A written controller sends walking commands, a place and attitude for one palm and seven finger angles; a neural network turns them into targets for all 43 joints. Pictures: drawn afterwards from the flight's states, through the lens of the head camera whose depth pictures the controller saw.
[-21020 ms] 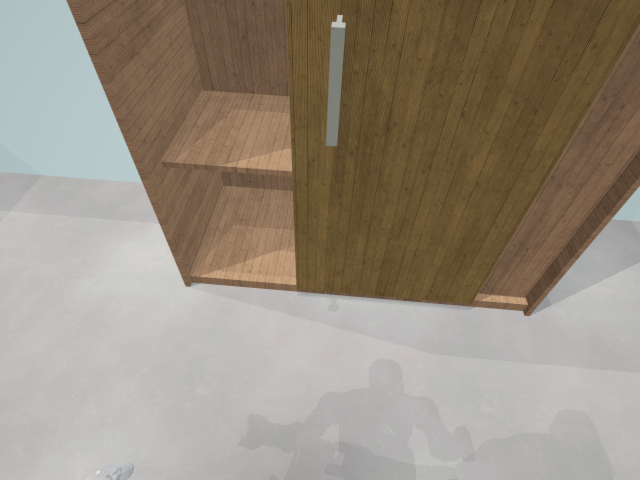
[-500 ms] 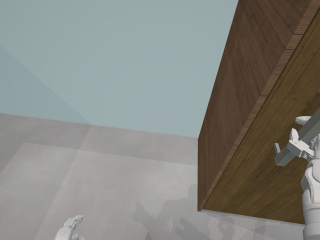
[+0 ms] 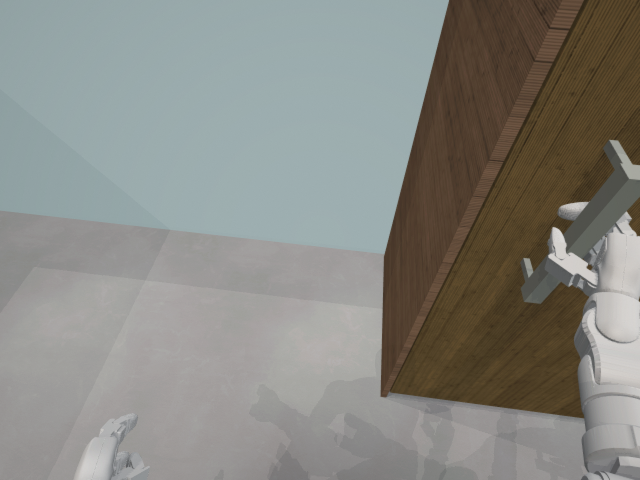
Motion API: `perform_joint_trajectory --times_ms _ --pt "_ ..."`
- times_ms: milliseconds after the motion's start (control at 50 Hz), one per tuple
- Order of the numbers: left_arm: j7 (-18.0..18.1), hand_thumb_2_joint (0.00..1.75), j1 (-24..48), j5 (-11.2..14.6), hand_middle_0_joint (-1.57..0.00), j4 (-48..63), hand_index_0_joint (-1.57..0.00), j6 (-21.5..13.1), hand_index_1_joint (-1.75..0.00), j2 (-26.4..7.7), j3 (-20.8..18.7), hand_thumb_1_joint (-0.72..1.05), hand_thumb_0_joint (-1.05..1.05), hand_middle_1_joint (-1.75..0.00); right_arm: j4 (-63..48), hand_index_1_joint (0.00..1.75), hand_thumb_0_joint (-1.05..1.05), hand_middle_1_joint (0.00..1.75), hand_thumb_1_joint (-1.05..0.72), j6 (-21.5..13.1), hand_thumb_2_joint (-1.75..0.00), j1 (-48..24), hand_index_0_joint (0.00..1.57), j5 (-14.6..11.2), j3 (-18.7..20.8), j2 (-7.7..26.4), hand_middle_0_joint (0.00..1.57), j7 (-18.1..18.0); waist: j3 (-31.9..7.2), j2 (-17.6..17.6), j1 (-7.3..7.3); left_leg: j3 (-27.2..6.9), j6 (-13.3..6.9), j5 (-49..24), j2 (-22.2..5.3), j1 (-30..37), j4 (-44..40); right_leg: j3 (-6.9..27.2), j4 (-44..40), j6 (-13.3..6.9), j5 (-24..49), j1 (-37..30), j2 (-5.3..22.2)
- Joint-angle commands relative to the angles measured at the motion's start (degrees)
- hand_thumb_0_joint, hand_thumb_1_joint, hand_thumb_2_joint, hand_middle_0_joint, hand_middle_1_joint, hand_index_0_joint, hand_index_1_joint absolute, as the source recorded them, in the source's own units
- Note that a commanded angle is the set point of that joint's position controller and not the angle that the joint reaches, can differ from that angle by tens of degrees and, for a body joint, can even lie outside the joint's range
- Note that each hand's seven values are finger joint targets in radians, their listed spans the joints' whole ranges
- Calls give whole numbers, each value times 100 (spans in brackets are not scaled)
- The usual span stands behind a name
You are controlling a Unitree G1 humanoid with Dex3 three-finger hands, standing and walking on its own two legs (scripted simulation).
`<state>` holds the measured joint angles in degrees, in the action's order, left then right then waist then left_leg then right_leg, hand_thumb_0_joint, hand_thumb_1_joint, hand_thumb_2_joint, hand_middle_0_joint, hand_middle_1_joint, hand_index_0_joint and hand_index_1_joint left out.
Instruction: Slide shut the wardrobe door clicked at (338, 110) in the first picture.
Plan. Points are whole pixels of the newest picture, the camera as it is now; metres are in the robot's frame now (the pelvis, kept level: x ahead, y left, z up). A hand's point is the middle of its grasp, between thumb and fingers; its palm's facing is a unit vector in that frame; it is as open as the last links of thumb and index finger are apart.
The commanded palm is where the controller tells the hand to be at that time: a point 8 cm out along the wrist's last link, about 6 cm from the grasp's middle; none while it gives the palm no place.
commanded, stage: stop walking and hold the door there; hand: right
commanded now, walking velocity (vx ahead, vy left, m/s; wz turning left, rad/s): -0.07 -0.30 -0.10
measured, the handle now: (568, 231) +0.43 -0.29 +0.09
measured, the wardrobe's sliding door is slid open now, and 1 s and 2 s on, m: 0.00 0.00 0.00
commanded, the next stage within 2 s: loosen the grip on the handle in 1.36 s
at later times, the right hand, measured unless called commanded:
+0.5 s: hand (564, 259) +0.38 -0.27 +0.09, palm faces +0.14 +0.97 -0.18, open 5.9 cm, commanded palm +0.35 -0.31 +0.10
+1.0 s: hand (564, 260) +0.38 -0.27 +0.10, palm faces +0.05 +0.99 -0.10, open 6.0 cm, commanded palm +0.35 -0.30 +0.10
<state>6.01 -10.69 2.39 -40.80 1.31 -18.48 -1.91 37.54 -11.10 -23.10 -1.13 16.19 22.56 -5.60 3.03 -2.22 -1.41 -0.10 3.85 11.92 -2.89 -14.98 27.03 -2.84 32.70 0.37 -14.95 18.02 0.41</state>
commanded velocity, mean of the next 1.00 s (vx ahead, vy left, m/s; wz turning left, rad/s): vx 0.05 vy -0.01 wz -0.05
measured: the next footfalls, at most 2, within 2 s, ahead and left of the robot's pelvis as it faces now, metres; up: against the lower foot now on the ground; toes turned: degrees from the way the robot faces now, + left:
left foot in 0.32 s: -0.04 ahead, +0.06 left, +0.00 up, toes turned +11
right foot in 0.56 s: +0.04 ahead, -0.28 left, +0.00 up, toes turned -1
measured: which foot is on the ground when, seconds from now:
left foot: down 0.00-0.04, up 0.06-0.30, down 0.32-0.56, up 0.58-0.68, down 0.70-1.00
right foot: down 0.00-0.32, up 0.34-0.54, down 0.56-1.00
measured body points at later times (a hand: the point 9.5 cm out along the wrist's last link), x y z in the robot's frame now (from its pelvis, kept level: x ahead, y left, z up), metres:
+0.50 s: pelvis -0.05 -0.10 +0.00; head +0.02 -0.09 +0.44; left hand +0.05 +0.16 -0.13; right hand +0.37 -0.32 +0.11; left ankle -0.08 +0.05 -0.73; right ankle +0.01 -0.25 -0.69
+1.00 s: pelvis -0.03 -0.14 +0.00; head +0.03 -0.15 +0.44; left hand +0.12 +0.08 -0.12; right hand +0.37 -0.32 +0.10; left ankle -0.03 -0.02 -0.73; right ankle +0.00 -0.28 -0.73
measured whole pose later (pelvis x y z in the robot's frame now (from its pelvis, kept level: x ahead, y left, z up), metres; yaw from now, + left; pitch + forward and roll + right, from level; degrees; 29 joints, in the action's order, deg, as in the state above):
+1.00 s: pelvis -0.03 -0.14 +0.00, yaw +0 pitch -1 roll +1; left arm 3.7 -8.2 0.9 -41.2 -5.2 -10.6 2.2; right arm 29.2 -7.8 -31.8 -3.9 0.7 10.5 -4.6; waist 9.6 -0.3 1.6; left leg 1.1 0.2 17.1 0.5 -14.2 32.9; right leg 0.2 34.0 2.1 -14.7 17.9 3.8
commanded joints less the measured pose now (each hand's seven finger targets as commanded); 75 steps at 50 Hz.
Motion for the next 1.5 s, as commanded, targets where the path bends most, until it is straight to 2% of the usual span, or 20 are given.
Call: perform_joint_trajectory --times_ms 0,40,100,240,260,300,320,380,480,540,560,600,700,760,840,900,1020,1420,1440,1480 --pt "36 90 296 -55 -20 799 -20 -206 -30 -615 -138 90 0 -30 -1081 140 0 140 -90 -243 -90 -1711 45 7 292 1559 45 -169 -1348 -137 80 139 -274 -774 -510 -208 283 613 -1115 -143 1711 -1254 813" --pt "-46 90 396 -69 -20 966 -20 -323 -30 -431 -19 90 0 -30 -1558 140 0 140 -90 -431 -90 -2077 45 -34 -93 1100 45 -122 -1504 -1487 56 438 -221 2027 207 -807 2420 1598 -1945 -570 1476 -1348 1397" --pt "-68 90 177 -86 -20 654 -20 -603 -30 -543 -114 90 0 -30 -1216 140 0 140 -90 -394 -90 -2138 45 -45 297 1603 45 -178 -1671 -659 147 309 -201 1928 35 -1256 3236 1410 -1326 -1079 2521 -1918 1382" --pt "-249 90 479 -219 -20 747 -20 -768 -30 -339 85 90 0 -30 -1165 140 0 140 -90 -186 -90 -2747 45 -138 -77 1269 45 -60 -1616 -799 341 911 -376 1469 9 966 620 787 -1605 -563 375 -574 718" --pt "-285 90 512 -261 -20 780 -20 -721 -30 -389 70 90 0 -30 -1104 140 0 140 -90 -179 -90 -2669 45 -135 2 1364 45 -51 -1606 -522 430 638 -564 954 -313 1737 -316 747 -973 -346 -20 48 558" --pt "-354 90 314 -278 -20 850 -20 -558 -30 -566 -22 90 0 -30 -829 140 0 140 -90 -256 -90 -2638 45 -147 283 1709 45 -47 -818 2201 445 -3465 -1949 381 -3591 2083 -1810 958 3083 322 -1526 2639 -160" --pt "-377 90 210 -226 -20 724 -20 -633 -30 -561 -2 90 0 -30 -729 140 0 140 -90 -143 -90 -2738 45 -232 162 1311 45 -67 -990 1456 307 -2571 -1769 65 -3603 1264 -1287 1724 4188 326 -989 2253 264" --pt "-317 90 220 -133 -20 626 -20 -691 -30 -322 95 90 0 -30 -1204 140 0 140 -90 -247 -90 -3171 45 -78 207 1469 45 43 -1340 1542 140 -254 -976 -2047 -2052 1927 -331 603 3601 292 -610 2058 244" --pt "-85 90 479 -164 -20 671 -20 -686 -30 -52 110 90 0 -30 -2162 140 0 140 -90 -256 -90 -3203 45 -78 -258 683 45 59 -1429 1036 72 857 -597 -1545 -1061 601 630 -847 -281 93 597 -1129 -133" --pt "-120 90 355 -112 -20 791 -20 -755 -30 -327 -29 90 0 -30 -3107 140 0 140 -90 -401 -90 -3612 45 -219 -1310 -530 45 188 -2007 -1567 -130 390 -228 2395 280 -1022 3421 2624 -1233 -963 2094 -2179 1995" --pt "-108 90 342 -29 -20 874 -20 -712 -30 -85 25 90 0 -30 -2865 140 0 140 -90 -315 -90 -3315 45 -274 -1681 -1017 45 263 -1378 -319 -56 168 -225 2321 316 -1212 2932 2673 -945 -1337 3035 -1919 2065" --pt "-196 90 288 -143 -20 516 -20 -851 -30 -181 -18 90 0 -30 -3178 140 0 140 -90 -279 -90 -3184 45 -133 -989 -116 45 168 -1986 -1598 -44 39 -294 1869 156 -918 2135 1908 -429 -1068 3850 -2291 1789" --pt "-285 90 359 -105 -20 723 -20 -852 -30 -129 30 90 0 -30 -2991 140 0 140 -90 -107 -90 -3483 45 -112 -1420 -371 45 228 -2090 -785 -18 -92 -336 212 214 903 162 884 50 -531 1991 -975 1419" --pt "-221 90 399 -32 -20 722 -20 -827 -30 -19 47 90 0 -30 -2394 140 0 140 -90 38 -90 -3446 45 -156 -1333 -255 45 215 -1518 1976 -2 -1225 -922 -123 -743 657 -647 176 1169 93 -537 -18 234" --pt "-122 90 381 -135 -20 571 -20 -962 -30 26 182 90 0 -30 -2440 140 0 140 -90 -142 -90 -3457 45 -159 -1343 -413 45 203 -2065 693 59 -392 -664 -2043 -486 1020 430 314 -228 -79 1070 -945 434" --pt "-195 90 509 -164 -20 649 -20 -926 -30 -39 153 90 0 -30 -2410 140 0 140 -90 -206 -90 -3373 45 -172 -1741 -849 45 270 -2023 -1047 78 85 -230 370 303 114 800 1544 -755 -694 2565 -1636 1495" --pt "-141 90 357 -115 -20 721 -20 -851 -30 -23 106 90 0 -30 -2386 140 0 140 -90 -155 -90 -2990 45 -114 -1751 -747 45 220 -2098 282 29 -185 -350 -1455 -95 799 -172 275 -153 -117 2205 -1391 646" --pt "-18 90 325 -167 -20 789 -20 -556 -30 -66 112 90 0 -30 -1864 140 0 140 -90 -168 -90 -2194 45 -172 -1616 -625 45 174 -1814 243 46 20 -272 -1158 36 427 -690 96 -696 -100 2226 -1732 517" --pt "-198 90 124 -240 -20 1091 -20 -667 -30 -424 -505 90 0 -30 -2996 140 0 140 -90 -274 -90 -5487 45 500 1101 2806 45 165 -1193 1469 346 -804 -210 -2791 -154 355 -976 -45 -131 -317 1901 -1262 525" --pt "-330 90 -613 -163 -20 572 -20 -1095 -30 -260 -403 90 0 -30 -189 140 0 140 -66 589 -78 -3777 45 292 -540 -101 45 647 -3274 673 -129 332 -547 -3346 352 536 551 10 -721 -31 3808 -1560 15"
